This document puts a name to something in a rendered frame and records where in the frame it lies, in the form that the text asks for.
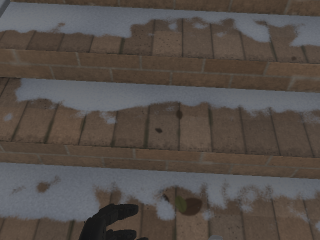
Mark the robot left hand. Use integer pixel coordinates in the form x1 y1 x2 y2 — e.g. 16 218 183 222
78 203 149 240

